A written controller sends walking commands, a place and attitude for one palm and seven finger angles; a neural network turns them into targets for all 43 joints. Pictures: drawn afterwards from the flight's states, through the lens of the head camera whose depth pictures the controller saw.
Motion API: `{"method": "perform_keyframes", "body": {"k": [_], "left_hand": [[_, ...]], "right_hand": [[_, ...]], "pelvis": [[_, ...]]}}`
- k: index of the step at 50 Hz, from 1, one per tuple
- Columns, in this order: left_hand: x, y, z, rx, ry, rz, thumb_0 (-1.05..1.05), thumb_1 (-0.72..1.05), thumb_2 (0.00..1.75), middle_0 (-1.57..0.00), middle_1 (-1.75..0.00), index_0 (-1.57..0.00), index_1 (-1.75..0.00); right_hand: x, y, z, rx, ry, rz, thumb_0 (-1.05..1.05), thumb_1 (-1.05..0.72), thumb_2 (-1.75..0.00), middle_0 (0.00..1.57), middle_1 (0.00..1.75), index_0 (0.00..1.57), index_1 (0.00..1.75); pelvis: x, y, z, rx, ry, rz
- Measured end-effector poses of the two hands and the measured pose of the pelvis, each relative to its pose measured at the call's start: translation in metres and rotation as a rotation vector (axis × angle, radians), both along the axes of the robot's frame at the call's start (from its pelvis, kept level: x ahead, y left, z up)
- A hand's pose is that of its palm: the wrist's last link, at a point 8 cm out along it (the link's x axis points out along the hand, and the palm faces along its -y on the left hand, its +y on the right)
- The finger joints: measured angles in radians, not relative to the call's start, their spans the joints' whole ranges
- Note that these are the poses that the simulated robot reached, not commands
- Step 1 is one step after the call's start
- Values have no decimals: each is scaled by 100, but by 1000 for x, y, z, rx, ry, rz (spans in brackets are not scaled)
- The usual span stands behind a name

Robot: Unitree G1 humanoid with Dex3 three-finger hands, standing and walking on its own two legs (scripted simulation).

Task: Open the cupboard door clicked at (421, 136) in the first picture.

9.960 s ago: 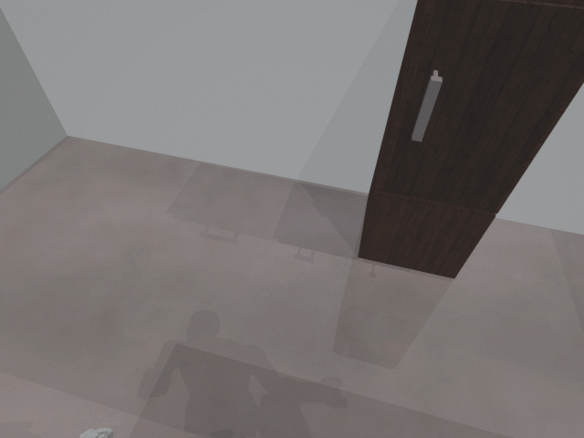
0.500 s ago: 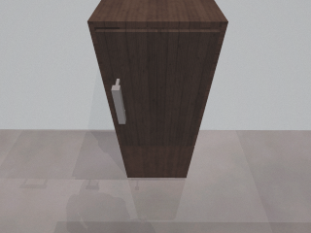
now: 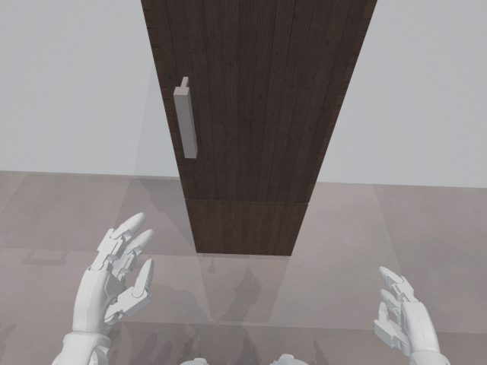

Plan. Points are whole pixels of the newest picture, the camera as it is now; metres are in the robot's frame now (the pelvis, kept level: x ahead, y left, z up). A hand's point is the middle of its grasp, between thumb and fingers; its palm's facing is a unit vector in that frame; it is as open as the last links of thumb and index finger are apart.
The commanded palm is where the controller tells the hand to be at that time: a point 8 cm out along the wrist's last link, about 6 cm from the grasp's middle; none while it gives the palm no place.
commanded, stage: raise the hand with hooked fingers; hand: left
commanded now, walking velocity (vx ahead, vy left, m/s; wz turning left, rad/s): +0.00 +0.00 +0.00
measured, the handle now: (188, 119) +0.59 +0.16 +0.06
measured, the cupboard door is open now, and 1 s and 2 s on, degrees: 0 0 0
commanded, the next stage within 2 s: move the hooked fingers beside the handle in 1.78 s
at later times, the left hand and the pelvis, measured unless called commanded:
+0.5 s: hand (103, 288) +0.22 +0.23 +0.03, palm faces +0.03 -1.00 -0.03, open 11.0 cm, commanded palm +0.19 +0.28 +0.04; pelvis -0.01 +0.01 -0.01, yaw +1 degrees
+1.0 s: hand (67, 258) +0.26 +0.28 +0.06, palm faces +0.06 -1.00 -0.05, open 13.7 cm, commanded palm +0.23 +0.33 +0.07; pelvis +0.00 +0.03 +0.01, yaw +1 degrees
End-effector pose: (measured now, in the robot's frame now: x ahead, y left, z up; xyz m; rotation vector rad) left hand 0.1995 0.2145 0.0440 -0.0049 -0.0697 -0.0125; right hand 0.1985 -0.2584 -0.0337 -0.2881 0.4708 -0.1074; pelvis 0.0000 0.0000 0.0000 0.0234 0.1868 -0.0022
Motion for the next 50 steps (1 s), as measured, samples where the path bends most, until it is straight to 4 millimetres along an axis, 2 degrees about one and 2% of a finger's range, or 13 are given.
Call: {"method": "perform_keyframes", "body": {"k": [2, 5, 8, 12, 16, 19, 24, 29, 33, 37, 44, 50], "left_hand": [[-10, -1, -20, -14, 46, -29, 1, 69, 80, -21, -45, -21, -44], [-29, 8, -46, -39, 172, 26, 1, 62, 77, -22, -49, -22, -49], [-46, 25, -48, -12, 217, 124, 1, 54, 74, -23, -53, -23, -53], [-46, 43, -27, 49, 127, 155, 1, 45, 70, -23, -59, -23, -59], [-25, 50, -19, 62, 92, 70, 1, 36, 66, -23, -65, -23, -65], [-10, 54, -20, 43, 140, 20, 1, 29, 63, -24, -70, -24, -70], [2, 62, -13, 29, 177, 33, 1, 17, 58, -25, -77, -25, -77], [4, 74, -4, 47, 140, 66, 1, 6, 53, -26, -85, -26, -85], [6, 81, -3, 52, 129, 64, 0, -4, 49, -26, -91, -26, -91], [10, 89, 0, 50, 121, 63, 0, -13, 45, -27, -97, -27, -97], [20, 105, 11, 53, 103, 73, 0, -30, 38, -28, -107, -28, -107], [32, 120, 17, 51, 119, 77, -1, -42, 33, -29, -115, -29, -115]], "right_hand": [[17, 3, 1, -6, -48, 20, 2, -91, -90, 20, 30, 20, 30], [34, 14, -1, -3, -70, 47, 2, -91, -90, 20, 30, 20, 30], [38, 30, -11, 14, -43, 71, 1, -91, -90, 20, 30, 20, 30], [23, 52, -33, 39, 49, 108, 1, -91, -90, 20, 30, 20, 30], [-5, 64, -58, 74, 154, 101, 1, -90, -90, 20, 30, 21, 30], [-29, 64, -66, 95, 217, 55, 2, -90, -90, 20, 30, 21, 30], [-59, 53, -60, 86, 261, -31, 2, -90, -90, 20, 30, 21, 30], [-69, 37, -48, 32, 263, -65, 2, -90, -90, 20, 30, 21, 30], [-64, 30, -39, -7, 243, -68, 2, -90, -90, 20, 30, 21, 30], [-52, 32, -29, -23, 207, -56, 2, -90, -90, 20, 30, 21, 30], [-31, 51, -19, -5, 161, -5, 2, -90, -90, 20, 30, 21, 30], [-25, 66, -19, 20, 169, 27, 2, -90, -90, 20, 30, 21, 30]], "pelvis": [[-2, -1, -13, 2, 16, -2], [-3, -2, -24, -5, 29, 7], [-3, -3, -27, -26, 32, 22], [-5, -3, -28, -53, 43, 46], [-9, 0, -28, -69, 54, 53], [-10, 4, -24, -68, 54, 46], [-7, 11, -13, -59, 47, 29], [-5, 18, -8, -57, 42, 25], [-5, 22, -6, -59, 37, 26], [-3, 26, -3, -63, 27, 28], [-1, 30, 2, -69, 9, 34], [1, 31, 7, -72, 1, 37]]}}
